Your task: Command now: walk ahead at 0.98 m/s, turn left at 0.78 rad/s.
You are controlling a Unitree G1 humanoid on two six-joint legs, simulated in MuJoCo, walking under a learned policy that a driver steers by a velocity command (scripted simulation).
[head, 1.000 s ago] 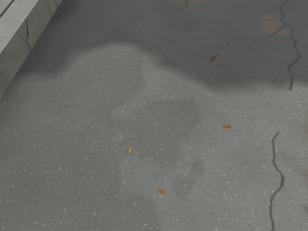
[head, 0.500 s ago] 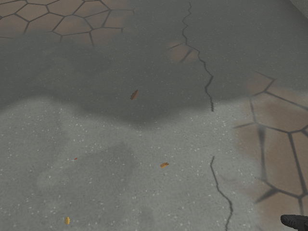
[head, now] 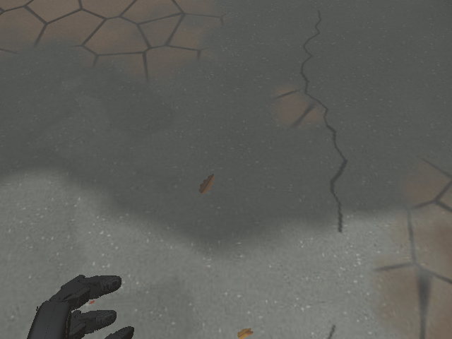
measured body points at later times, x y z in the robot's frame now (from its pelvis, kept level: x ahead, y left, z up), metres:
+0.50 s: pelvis +0.42 +0.10 +0.00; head +0.44 +0.13 +0.45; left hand +0.49 +0.41 -0.08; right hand +0.60 -0.13 -0.10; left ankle +0.45 +0.15 -0.71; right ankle +0.43 -0.11 -0.61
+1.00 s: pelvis +0.81 +0.22 +0.01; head +0.86 +0.24 +0.45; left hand +0.87 +0.52 -0.11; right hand +1.06 +0.01 -0.07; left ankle +0.73 +0.37 -0.62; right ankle +0.93 +0.22 -0.71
